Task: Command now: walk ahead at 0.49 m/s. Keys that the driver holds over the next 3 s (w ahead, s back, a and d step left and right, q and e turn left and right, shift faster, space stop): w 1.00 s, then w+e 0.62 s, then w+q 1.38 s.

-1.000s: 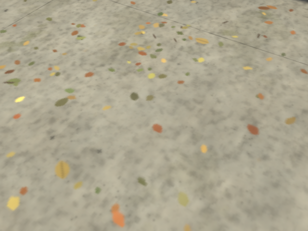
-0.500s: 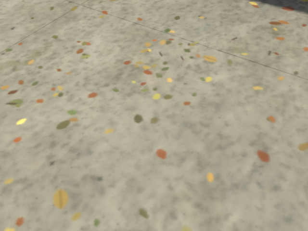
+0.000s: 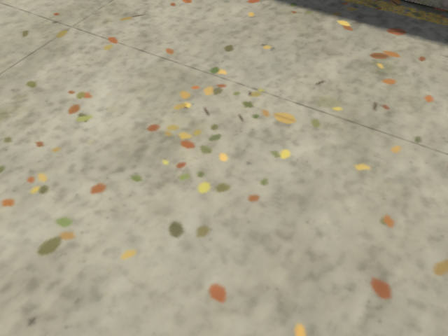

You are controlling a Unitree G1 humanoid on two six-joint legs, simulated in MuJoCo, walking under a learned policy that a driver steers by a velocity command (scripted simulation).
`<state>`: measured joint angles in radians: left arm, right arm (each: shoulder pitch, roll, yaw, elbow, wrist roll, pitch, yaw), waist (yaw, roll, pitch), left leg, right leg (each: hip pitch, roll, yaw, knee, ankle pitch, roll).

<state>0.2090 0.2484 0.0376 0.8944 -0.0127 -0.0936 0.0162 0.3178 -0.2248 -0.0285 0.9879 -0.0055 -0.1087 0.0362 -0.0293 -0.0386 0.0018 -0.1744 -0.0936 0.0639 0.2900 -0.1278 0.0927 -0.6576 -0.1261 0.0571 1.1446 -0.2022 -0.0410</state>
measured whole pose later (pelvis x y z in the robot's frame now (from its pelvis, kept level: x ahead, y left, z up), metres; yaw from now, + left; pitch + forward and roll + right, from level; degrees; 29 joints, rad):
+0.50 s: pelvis +0.28 -0.08 +0.00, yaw +1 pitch +1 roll +0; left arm 0.28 0.23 0.04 0.91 0.00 -0.11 -0.03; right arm 0.23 -0.28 -0.04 0.93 0.02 -0.09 0.00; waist 0.02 0.04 0.00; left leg -0.57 0.10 -0.03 1.12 -0.25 0.05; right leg -0.22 0.05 -0.07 0.34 -0.15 -0.07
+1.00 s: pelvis +0.55 -0.01 -0.01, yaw +1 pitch +2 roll +0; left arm 0.31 0.25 0.05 0.97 -0.02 -0.10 0.00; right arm 0.16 -0.24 -0.05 0.90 0.00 -0.10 0.04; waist 0.00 -0.02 0.03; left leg -0.36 -0.04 0.06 0.47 -0.15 0.07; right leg -0.39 -0.04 0.03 1.18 -0.37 -0.05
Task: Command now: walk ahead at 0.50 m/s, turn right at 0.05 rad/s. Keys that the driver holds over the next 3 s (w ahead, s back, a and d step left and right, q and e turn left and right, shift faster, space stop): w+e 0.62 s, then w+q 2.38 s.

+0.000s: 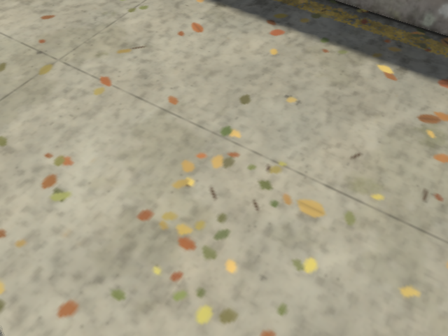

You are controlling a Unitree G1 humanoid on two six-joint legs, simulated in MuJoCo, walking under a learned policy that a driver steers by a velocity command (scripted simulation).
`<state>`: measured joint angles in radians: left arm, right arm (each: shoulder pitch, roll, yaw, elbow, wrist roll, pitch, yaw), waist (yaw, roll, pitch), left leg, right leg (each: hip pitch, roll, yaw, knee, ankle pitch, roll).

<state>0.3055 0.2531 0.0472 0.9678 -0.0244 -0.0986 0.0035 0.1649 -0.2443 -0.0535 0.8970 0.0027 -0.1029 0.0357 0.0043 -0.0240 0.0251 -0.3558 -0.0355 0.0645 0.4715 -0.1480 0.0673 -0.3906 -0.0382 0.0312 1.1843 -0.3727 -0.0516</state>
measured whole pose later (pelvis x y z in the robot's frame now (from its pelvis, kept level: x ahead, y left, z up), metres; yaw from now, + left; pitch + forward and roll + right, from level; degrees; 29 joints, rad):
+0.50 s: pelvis +0.27 -0.06 -0.02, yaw -13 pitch +2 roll +1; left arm 0.08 0.25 0.07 0.77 -0.02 -0.07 -0.05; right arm 0.31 -0.26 -0.05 0.97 0.00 -0.07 -0.02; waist -0.02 -0.01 0.04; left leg -0.09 0.05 0.12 0.89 -0.49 -0.02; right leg -0.52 0.04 -0.06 0.63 -0.16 -0.12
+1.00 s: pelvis +0.56 -0.11 -0.01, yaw -13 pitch +3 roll -1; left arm 0.34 0.28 0.07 0.86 0.00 -0.05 0.02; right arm 0.07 -0.26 -0.04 0.78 0.02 -0.10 0.06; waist 0.05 0.02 0.00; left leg -0.52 0.00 0.04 0.53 -0.05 0.10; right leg 0.07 0.06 -0.02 0.37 -0.46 -0.05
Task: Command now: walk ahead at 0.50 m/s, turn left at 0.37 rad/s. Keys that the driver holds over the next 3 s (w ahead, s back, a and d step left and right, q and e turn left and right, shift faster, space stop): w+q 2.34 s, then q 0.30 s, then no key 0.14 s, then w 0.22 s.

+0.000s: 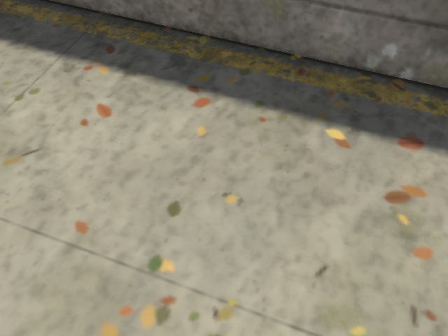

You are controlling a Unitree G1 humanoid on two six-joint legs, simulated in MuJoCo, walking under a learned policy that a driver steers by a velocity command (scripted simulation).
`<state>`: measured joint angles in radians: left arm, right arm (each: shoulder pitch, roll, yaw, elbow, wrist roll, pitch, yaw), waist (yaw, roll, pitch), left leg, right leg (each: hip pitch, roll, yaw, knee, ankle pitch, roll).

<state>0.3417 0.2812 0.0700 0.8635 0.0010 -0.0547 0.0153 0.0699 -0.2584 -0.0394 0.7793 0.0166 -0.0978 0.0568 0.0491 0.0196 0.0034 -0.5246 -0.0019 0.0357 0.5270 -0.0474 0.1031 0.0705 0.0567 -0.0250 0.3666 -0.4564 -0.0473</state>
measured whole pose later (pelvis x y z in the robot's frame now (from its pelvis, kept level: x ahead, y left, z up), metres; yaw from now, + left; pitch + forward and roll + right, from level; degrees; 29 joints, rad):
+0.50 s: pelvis +0.29 +0.01 +0.00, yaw +17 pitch +3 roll -1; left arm 0.04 0.26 0.04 0.66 0.01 -0.13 -0.01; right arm 0.39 -0.30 -0.08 0.76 0.02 -0.03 -0.01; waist -0.08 0.01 -0.01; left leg -0.13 -0.10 -0.24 0.62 -0.46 0.06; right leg -0.46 0.03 0.05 0.48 -0.05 0.00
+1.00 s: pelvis +0.51 +0.13 +0.00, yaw +35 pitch +2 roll -2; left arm 0.34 0.31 0.08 0.85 -0.02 -0.05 0.01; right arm 0.07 -0.28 -0.06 0.58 0.02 -0.02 0.05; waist 0.07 0.02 0.04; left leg -0.53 0.01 0.04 0.60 -0.11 0.09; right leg 0.05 -0.09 -0.24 0.48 -0.48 0.06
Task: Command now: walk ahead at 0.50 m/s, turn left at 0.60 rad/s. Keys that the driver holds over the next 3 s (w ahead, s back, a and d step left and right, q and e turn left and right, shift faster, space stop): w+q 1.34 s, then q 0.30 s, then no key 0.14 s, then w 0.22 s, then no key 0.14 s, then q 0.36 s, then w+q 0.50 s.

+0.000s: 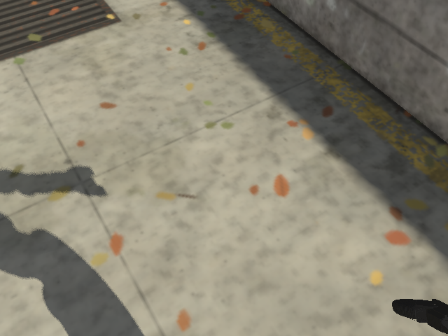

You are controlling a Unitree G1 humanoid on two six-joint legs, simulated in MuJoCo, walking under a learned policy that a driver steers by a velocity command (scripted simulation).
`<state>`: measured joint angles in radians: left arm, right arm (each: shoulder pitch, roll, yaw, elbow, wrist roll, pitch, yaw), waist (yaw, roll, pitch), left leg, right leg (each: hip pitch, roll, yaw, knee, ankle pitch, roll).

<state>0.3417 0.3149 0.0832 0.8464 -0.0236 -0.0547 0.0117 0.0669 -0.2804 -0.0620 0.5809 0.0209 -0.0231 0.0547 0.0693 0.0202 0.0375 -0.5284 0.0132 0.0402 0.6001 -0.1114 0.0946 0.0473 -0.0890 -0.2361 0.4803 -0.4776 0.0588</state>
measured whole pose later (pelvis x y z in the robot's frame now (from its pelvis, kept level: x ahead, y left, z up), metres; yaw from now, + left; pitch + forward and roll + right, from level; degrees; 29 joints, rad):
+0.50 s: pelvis +0.29 +0.00 +0.01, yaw +17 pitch +2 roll -1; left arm 0.04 0.28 0.04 0.67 0.01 -0.12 -0.02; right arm 0.39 -0.31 -0.08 0.72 0.02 -0.02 -0.02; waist -0.07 0.01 0.00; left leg -0.14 -0.09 -0.24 0.68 -0.50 0.05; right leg -0.46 0.03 0.03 0.52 -0.10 -0.01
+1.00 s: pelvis +0.51 +0.13 +0.00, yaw +36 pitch +2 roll -2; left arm 0.34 0.32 0.08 0.85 -0.03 -0.05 0.01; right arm 0.06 -0.28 -0.06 0.57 0.02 -0.02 0.05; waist 0.07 0.02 0.05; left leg -0.52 0.01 0.04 0.60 -0.11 0.10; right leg 0.06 -0.09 -0.25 0.48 -0.47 0.06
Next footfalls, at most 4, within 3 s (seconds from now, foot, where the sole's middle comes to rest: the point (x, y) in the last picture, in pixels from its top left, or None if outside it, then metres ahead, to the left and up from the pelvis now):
0.48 right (272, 333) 0.46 -0.07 -0.75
1.00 left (150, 280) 0.59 0.29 -0.75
1.48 right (151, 187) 0.93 0.35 -0.75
1.90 left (103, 243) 0.70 0.46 -0.75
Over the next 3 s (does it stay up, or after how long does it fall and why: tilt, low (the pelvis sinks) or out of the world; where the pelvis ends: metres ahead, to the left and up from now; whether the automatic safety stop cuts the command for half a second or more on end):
stays up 0.82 0.61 0.04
